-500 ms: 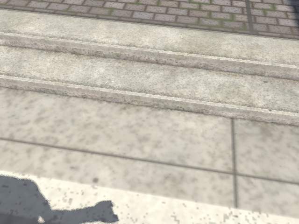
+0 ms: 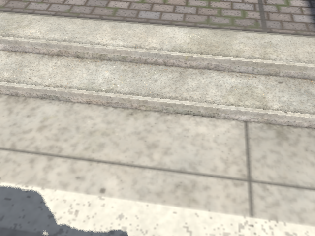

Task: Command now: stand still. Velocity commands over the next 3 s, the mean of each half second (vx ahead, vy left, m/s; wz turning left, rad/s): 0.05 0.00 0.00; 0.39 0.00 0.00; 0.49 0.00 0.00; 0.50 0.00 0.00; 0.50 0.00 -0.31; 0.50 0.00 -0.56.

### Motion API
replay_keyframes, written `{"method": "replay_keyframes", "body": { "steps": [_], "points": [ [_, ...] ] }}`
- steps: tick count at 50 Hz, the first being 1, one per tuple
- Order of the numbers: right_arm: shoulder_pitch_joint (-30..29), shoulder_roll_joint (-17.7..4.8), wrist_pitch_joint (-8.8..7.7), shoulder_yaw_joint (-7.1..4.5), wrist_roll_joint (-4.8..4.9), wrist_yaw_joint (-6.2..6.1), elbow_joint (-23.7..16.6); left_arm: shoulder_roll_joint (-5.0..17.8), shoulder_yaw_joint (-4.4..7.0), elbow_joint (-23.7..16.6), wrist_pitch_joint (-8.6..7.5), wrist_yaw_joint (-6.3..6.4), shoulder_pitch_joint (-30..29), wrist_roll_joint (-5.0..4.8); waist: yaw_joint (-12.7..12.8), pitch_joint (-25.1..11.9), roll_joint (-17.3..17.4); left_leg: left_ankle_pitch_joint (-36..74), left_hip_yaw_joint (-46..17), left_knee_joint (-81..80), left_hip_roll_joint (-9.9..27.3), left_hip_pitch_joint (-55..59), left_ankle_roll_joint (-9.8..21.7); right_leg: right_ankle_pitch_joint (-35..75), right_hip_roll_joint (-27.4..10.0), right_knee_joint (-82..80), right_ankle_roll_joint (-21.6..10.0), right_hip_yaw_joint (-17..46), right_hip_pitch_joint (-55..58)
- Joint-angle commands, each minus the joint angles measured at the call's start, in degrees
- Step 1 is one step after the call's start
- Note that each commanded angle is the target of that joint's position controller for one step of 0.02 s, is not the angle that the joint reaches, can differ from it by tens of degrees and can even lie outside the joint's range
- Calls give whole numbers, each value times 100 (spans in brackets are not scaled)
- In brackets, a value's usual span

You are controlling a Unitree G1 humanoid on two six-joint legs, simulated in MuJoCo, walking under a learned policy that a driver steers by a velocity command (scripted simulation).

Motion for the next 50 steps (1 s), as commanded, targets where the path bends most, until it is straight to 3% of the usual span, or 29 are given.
{"method": "replay_keyframes", "body": {
  "steps": [1, 17, 18, 20, 22, 23, 24, 26, 27, 28, 29, 30, 31, 32, 33, 35, 36, 38, 42, 47, 49, 50],
  "points": [
    [112, -557, -68, -125, 10, -35, -142, 628, 127, -89, -33, 34, 94, -8, -2, -63, 35, 1082, -190, -641, 230, -356, 97, 923, 16, -336, -94, -45, 294],
    [353, -502, -67, -56, 38, -92, 621, 470, 86, 434, 22, 72, 223, -20, -20, 74, 9, 975, -63, -728, 174, -348, 40, 837, 95, -441, -145, -109, 295],
    [463, -476, -55, -48, 42, -100, 713, 397, 68, 509, 30, 74, 334, -23, -24, -48, 56, 347, -33, -792, 134, -299, 67, 286, 188, -405, -159, -218, 331],
    [506, -725, -18, -126, 113, -129, 740, 409, 83, 511, 28, 85, 313, -87, -93, 252, 305, -1891, -295, -995, 222, -568, 334, -1437, 472, 28, -282, -504, -147],
    [741, -955, -89, -190, 174, -121, 748, 290, 51, 343, -109, 45, 60, -98, -252, 670, 768, -3137, -1279, -1585, 894, -668, 761, -1662, 500, 709, -373, -593, -886],
    [820, -1122, -152, -248, 206, -105, 776, 148, 17, 284, -220, -15, 19, -121, -274, 739, 1145, -3319, -1980, -1921, 1379, -606, 1041, -1211, 461, 1274, -410, -610, -1079],
    [774, -1153, -204, -269, 230, -96, 771, 163, 17, 237, -322, -75, -27, -142, -262, 878, 1202, -3183, -2419, -2102, 1683, -774, 1248, -1064, 267, 1562, -521, -404, -1135],
    [285, -1021, -264, -226, 247, -60, 638, 134, 14, 274, -479, -180, 264, -218, 65, 949, 1095, -2516, -2138, -1916, 1630, -959, 1148, -1199, 133, 837, -775, -352, -701],
    [-58, -946, -251, -200, 285, -40, 548, 135, 40, 483, -528, -206, 794, -218, 364, 825, 907, -2065, -1569, -1576, 1273, -1336, 897, -765, 241, -67, -838, -469, 289],
    [-221, -819, -263, -168, 265, -32, 471, 265, 108, 724, -540, -217, 1312, -151, 514, 635, 503, -1290, -963, -828, 824, -1658, 652, -261, 283, -391, -764, -296, 1107],
    [-332, -440, -321, -62, 202, -14, 372, 709, 235, 878, -551, -207, 2061, -112, 716, 252, -770, -566, 16, 1089, 174, -2272, 255, -873, -704, -1201, -1046, 1318, 1896],
    [-392, -387, -432, -70, 237, -53, 124, 1325, 331, 912, -609, -307, 2592, -72, 744, 84, -1911, -1317, 173, 2529, -272, -3226, 129, -1488, -1856, -2120, -1806, 3767, 2266],
    [-314, -595, -509, -117, 336, -32, 160, 971, 196, 785, -678, -315, 2075, 0, 423, 361, -1197, -1255, -302, 3502, 101, -3583, 228, -1716, -2082, -2176, -1964, 4036, 1947],
    [-213, -600, -567, -114, 363, 34, 239, 660, 114, 609, -713, -312, 1631, -43, 243, 636, -772, -659, -352, 3786, 371, -3804, 353, -1561, -1850, -2122, -1784, 3302, 1790],
    [-172, -589, -608, -128, 313, 67, 337, 594, 80, 504, -715, -333, 1379, -59, 157, 605, -571, -127, -227, 3689, 552, -3794, 428, -1202, -1543, -2152, -1552, 2610, 1746],
    [-444, -733, -631, -220, 205, 116, 312, 339, -21, 456, -652, -339, 1337, -48, 154, 539, -522, 558, -27, 3174, 773, -3608, 399, 187, -1148, -2226, -1249, 1593, 1729],
    [-491, -644, -616, -216, 189, 161, 315, 264, -54, 498, -613, -316, 1523, -22, 180, 432, -610, 739, 113, 2997, 764, -3480, 338, 822, -1009, -2212, -1215, 1239, 1764],
    [-770, -443, -565, -171, 174, 211, 225, 363, -61, 518, -548, -243, 1751, -7, 227, 373, -556, 999, 311, 2530, 717, -3479, 178, 1633, -904, -2209, -1269, 822, 1790],
    [-1817, -259, -551, -41, 198, 265, -162, 668, -27, 409, -492, -127, 1772, 6, 378, 582, -536, 1776, 554, 908, 484, -2845, 3, 1592, -789, -2483, -1289, 388, 1137],
    [-2297, -513, -580, -40, 236, 387, -410, 778, 63, 467, -480, -100, 1869, -120, 235, 745, -570, 1914, 451, 99, 406, -2465, 257, 2058, -1151, -2380, -1254, 241, 1569],
    [-1930, -751, -609, -140, 219, 404, -359, 904, 122, 409, -430, -103, 1713, -93, -86, 348, -675, 1624, 562, 29, 195, -1773, 451, 3725, -1217, -1737, -1129, 115, 1894],
    [-1339, -935, -604, -243, 220, 381, -201, 953, 145, 372, -383, -106, 1623, -59, -419, -89, -772, 1480, 688, 90, 2, -969, 577, 4819, -1139, -998, -1044, -5, 1899]
  ]
}}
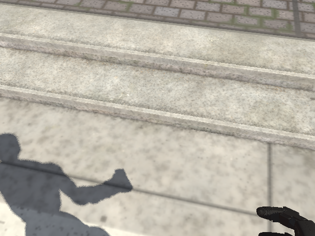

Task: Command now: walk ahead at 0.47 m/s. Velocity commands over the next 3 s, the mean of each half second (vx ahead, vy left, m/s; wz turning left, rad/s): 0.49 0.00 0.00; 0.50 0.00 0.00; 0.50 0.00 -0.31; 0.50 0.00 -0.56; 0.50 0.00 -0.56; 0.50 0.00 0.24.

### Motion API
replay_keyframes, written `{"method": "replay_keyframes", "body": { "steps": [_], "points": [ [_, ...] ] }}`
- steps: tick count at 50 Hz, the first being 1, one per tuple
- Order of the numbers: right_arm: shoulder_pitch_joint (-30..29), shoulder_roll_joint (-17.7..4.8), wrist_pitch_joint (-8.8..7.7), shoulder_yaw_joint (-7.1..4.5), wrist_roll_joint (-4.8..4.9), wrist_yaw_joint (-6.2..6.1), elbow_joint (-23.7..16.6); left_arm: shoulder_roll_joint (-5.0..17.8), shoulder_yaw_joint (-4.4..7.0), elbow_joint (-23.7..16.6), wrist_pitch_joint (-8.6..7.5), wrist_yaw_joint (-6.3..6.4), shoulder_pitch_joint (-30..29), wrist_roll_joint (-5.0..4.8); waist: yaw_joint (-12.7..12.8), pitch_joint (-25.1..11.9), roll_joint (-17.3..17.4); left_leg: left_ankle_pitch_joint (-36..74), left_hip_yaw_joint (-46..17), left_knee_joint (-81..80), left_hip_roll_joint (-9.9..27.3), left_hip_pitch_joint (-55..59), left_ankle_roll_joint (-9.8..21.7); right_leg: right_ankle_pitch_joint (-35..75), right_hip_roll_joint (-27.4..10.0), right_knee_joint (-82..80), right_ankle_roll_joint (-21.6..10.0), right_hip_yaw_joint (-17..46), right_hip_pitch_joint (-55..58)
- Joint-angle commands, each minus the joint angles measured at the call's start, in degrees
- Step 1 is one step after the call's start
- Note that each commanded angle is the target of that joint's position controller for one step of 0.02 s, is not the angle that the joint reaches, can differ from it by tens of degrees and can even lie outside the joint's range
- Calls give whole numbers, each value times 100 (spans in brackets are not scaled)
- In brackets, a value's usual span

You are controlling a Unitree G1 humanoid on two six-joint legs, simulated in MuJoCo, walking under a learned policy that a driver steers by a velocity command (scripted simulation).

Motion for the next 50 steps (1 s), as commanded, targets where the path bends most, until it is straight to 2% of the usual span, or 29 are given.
{"method": "replay_keyframes", "body": {
  "steps": [1, 2, 3, 4, 5, 6, 7, 8, 9, 11, 13, 16, 17, 19, 21, 23, 25, 26, 27, 28, 29, 30, 31, 32, 33, 36, 43, 47, 50],
  "points": [
    [1537, -1085, -43, -432, 30, -57, 165, 1020, 201, -312, 59, 18, -241, 62, -1357, -710, -804, -182, 178, 31, -340, 2528, 397, 5991, -1144, 2191, -543, 130, -1012],
    [2615, -1478, -6, -543, -38, -127, 401, 835, 115, -475, 63, 4, -236, 152, -1682, -1507, -203, -606, -1112, 131, 737, 4374, 754, 4274, -822, 4029, -385, -2, -2412],
    [2982, -1809, 4, -575, -113, -77, 557, -173, -143, -502, -73, -84, 598, 93, -1130, -2531, 1546, -2132, -4188, -836, 2185, 5997, 1787, -451, 382, 6135, -45, 245, -4392],
    [2735, -1221, -12, -424, -78, -64, 565, 433, -7, -494, -255, -114, 112, -92, -1313, -2108, 1087, -2678, -4737, -1560, 2012, 5560, 1589, -829, 191, 6867, -189, 938, -5027],
    [2129, -969, -48, -346, -65, -81, 481, 805, 104, -753, -356, -120, -572, -248, -1159, -1073, 862, -2277, -3765, -1635, 1840, 4655, 1284, -366, -117, 6974, -304, 754, -5444],
    [1602, -825, -89, -291, -92, -71, 370, 855, 117, -837, -396, -72, -912, -227, -951, -691, 225, -1441, -2997, -1762, 1652, 3702, 1132, 222, -440, 6714, -335, 656, -5151],
    [1329, -662, -119, -244, -158, -43, 341, 843, 177, -845, -367, -26, -1034, -138, -752, -436, 50, -768, -2375, -1881, 1424, 2963, 1028, 548, -630, 6385, -316, 578, -4842],
    [1239, -534, -143, -200, -222, -30, 382, 727, 194, -833, -289, -16, -879, -92, -529, -412, 190, -524, -1956, -2036, 1228, 2529, 965, 737, -791, 6166, -314, 629, -4449],
    [1262, -477, -149, -183, -214, -16, 443, 580, 189, -826, -212, -12, -775, -80, -434, -367, 277, -455, -1744, -2177, 1136, 2290, 978, 770, -830, 5976, -296, 601, -4274],
    [1452, -586, -172, -188, -172, -52, 588, 497, 197, -922, -103, 3, -904, -57, -360, -123, 286, -269, -1404, -2415, 1086, 1924, 1052, 846, -906, 5584, -213, 492, -4358],
    [1651, -801, -172, -224, -183, -142, 675, 582, 220, -1160, -71, 15, -1443, 9, -426, 96, 184, -165, -1246, -2579, 1094, 1901, 1109, 1352, -968, 4991, -66, 438, -4813],
    [1941, -911, -123, -229, -161, -245, 739, 561, 204, -1406, -108, -37, -2166, 38, -622, 186, 135, 112, -896, -2606, 922, 2104, 937, 2411, -869, 3717, 4, 317, -4995],
    [2314, -654, -100, -156, -271, -192, 951, 223, 40, -1508, 26, -271, -2333, 401, -568, 283, 59, 232, -455, -2593, 673, 1726, 805, 2543, -669, 3288, 13, -222, -4365],
    [2588, -695, -88, -163, -275, -169, 1009, 230, 16, -1618, 123, -399, -2736, 287, -792, 284, 254, 137, -372, -2595, 623, 1804, 685, 2845, -508, 2893, -18, -395, -3967],
    [2691, -855, -75, -198, -290, -187, 1038, 434, 36, -1748, 135, -388, -2990, 243, -828, 323, 258, 289, -522, -2481, 875, 2392, 668, 2704, -501, 2567, -100, -288, -4083],
    [2781, -1002, -28, -245, -326, -242, 1084, 616, 79, -1864, 92, -330, -3124, 267, -814, 309, 226, 807, -634, -2156, 1131, 3154, 627, 2061, -423, 2256, -211, -234, -4238],
    [2781, -1037, 18, -268, -347, -289, 1132, 731, 138, -1782, 17, -276, -2680, 271, -591, 105, 343, 1870, -594, -1450, 1202, 3586, 504, 1437, -230, 1941, -375, -252, -3724],
    [2757, -1002, 51, -259, -346, -290, 1146, 783, 188, -1542, -45, -233, -1944, 292, -274, -258, 269, 2497, -412, -522, 1017, 3587, 420, 1422, -40, 1538, -508, -359, -2882],
    [2822, -790, 53, -188, -340, -286, 1092, 1041, 282, -1216, -120, -164, -903, 390, 58, -950, 13, 1976, -193, 775, 721, 2959, 319, 1380, -339, 1534, -719, -42, -1441],
    [3287, -180, 31, -30, -113, -235, 856, 1733, 462, -1118, -143, -109, -160, 510, 21, -1813, -1253, -394, 264, 2908, -24, 911, 38, 870, -2040, 1359, -1344, 2369, 543],
    [3280, -543, 22, -131, -197, -238, 953, 1682, 500, -1034, -44, -159, -186, 296, 4, -1972, -1413, -2888, -207, 3818, -490, -119, 75, 533, -2409, 565, -1606, 3946, 644],
    [2810, -796, 47, -215, -274, -234, 896, 1331, 409, -1127, -15, -180, -797, 202, -219, -1090, -762, -2447, -499, 4093, -51, -476, 170, 210, -2140, 523, -1458, 3104, -81],
    [2483, -673, 22, -183, -270, -185, 826, 931, 309, -1203, -40, -205, -1234, 180, -320, -591, -417, -1933, -513, 3905, 170, -401, 179, 456, -1917, 333, -1368, 2468, -848],
    [2353, -536, 46, -163, -269, -161, 828, 704, 245, -1185, -71, -206, -1423, 172, -457, -258, -366, -1640, -488, 3562, 365, -174, 159, 875, -1642, 106, -1188, 1886, -1418],
    [2368, -484, 118, -152, -361, -144, 831, 557, 198, -1098, -102, -188, -1464, 141, -602, -105, -460, -1496, -466, 3320, 464, 91, 91, 1330, -1431, -26, -1054, 1478, -1794],
    [2401, -334, 254, -118, -420, -86, 881, 585, 193, -849, -223, -179, -1140, 120, -737, -153, -406, -1199, -306, 3170, 474, 212, -56, 2442, -1249, -124, -1100, 902, -1886],
    [821, -254, 258, -35, -359, -56, 350, 653, 172, -481, -232, -159, -574, 125, -459, 291, -424, -109, 55, 1315, 482, -326, -289, 2895, -990, -378, -1095, 284, -1597],
    [336, -299, 212, -16, -325, -92, 174, 722, 171, -323, -219, -118, -344, 167, -341, 324, -522, -48, 194, 464, 277, 49, -176, 3439, -1091, -170, -1024, 168, -1208],
    [463, -420, 144, -73, -336, -132, 151, 764, 181, -247, -186, -56, -453, 189, -502, 282, -528, -521, 182, 106, 146, 371, 68, 4346, -1285, 320, -928, 176, -788]
  ]
}}
Over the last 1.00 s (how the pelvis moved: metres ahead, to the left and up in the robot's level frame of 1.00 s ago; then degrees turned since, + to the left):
0.22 -0.02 -0.01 0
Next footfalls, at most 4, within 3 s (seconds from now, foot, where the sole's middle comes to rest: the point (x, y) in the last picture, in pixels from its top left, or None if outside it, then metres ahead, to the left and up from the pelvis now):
0.04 left None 0.20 0.12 -0.76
0.54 right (203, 232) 0.48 -0.09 -0.76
1.06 left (161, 167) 0.76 0.10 -0.76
1.68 right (209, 101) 1.09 -0.11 -0.66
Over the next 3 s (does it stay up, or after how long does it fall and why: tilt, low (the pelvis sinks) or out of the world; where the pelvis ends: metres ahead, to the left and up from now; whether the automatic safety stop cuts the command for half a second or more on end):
stays up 1.57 -0.44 0.23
